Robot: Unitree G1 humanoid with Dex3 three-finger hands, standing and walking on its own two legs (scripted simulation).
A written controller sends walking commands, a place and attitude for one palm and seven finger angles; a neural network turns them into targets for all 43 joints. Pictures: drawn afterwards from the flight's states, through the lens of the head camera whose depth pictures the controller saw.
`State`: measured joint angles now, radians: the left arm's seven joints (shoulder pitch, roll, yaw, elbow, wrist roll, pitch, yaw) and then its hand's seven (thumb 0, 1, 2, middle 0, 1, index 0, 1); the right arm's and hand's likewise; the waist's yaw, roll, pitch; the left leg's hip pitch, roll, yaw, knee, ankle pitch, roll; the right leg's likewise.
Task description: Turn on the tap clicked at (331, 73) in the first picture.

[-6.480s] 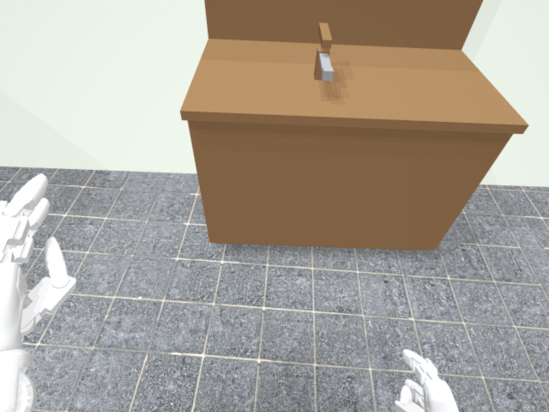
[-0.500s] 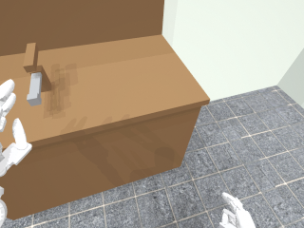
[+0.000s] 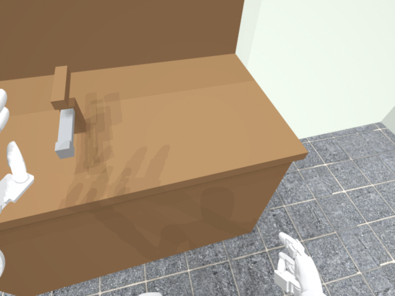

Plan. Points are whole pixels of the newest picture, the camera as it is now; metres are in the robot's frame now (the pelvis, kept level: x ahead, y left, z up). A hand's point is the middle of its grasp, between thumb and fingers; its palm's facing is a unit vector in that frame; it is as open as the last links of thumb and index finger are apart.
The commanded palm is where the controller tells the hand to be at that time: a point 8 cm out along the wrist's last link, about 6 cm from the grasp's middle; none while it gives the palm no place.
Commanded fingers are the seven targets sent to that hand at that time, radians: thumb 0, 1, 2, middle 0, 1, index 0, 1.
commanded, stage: shuffle to correct the standing spot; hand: left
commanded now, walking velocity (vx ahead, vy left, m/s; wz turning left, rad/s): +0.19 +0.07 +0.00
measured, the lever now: (65, 149) +0.37 +0.32 +0.07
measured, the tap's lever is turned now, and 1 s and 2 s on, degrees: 0 0 0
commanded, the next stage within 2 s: come to a stop and stand still in 0.02 s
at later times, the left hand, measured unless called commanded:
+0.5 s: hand (40, 133) +0.30 +0.27 +0.20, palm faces +0.34 -0.85 -0.40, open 7.4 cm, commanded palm +0.23 +0.32 +0.19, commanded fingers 0.00 0.90 0.90 -0.20 -0.30 -0.20 -0.30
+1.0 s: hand (39, 162) +0.28 +0.28 +0.15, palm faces +0.31 -0.89 -0.34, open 7.4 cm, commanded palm +0.22 +0.32 +0.19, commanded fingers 0.00 0.90 0.90 -0.20 -0.30 -0.20 -0.30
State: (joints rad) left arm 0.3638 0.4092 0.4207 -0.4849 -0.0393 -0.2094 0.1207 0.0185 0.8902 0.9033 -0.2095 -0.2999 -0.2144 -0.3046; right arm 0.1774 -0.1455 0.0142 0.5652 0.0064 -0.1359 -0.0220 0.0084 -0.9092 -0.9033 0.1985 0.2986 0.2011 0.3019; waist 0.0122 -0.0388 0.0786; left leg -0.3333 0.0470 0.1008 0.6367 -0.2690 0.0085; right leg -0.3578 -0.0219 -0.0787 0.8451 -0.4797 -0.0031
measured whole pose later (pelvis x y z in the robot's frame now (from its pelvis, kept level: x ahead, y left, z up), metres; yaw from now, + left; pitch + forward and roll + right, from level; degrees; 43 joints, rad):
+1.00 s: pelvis +0.07 +0.04 +0.01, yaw +1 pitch +0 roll -1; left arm 0.47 0.42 0.29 -0.41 -0.10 -0.26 0.11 0.02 0.89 0.90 -0.21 -0.30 -0.22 -0.31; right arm 0.29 -0.28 -0.01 0.61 0.03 -0.19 0.00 0.01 -0.91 -0.90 0.20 0.30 0.20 0.30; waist 0.01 -0.04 0.05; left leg -0.32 0.03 0.00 0.53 -0.21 0.00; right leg -0.24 0.02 -0.10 0.49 -0.25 -0.04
